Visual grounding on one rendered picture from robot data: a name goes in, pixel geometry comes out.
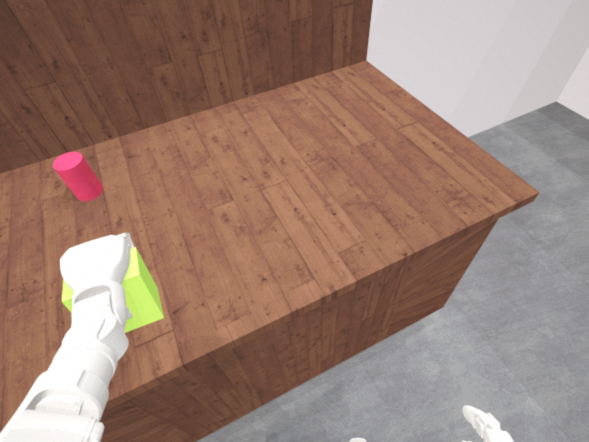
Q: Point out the sponge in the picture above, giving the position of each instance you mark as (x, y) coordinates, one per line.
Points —
(141, 294)

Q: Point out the robot right hand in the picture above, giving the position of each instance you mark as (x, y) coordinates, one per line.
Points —
(486, 425)

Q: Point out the robot left forearm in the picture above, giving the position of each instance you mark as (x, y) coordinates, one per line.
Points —
(77, 380)

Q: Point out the robot left hand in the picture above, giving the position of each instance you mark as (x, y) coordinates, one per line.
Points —
(106, 258)

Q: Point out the left robot upper arm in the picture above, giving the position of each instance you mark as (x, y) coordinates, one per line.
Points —
(40, 426)

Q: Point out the table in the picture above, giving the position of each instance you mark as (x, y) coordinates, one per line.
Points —
(293, 204)

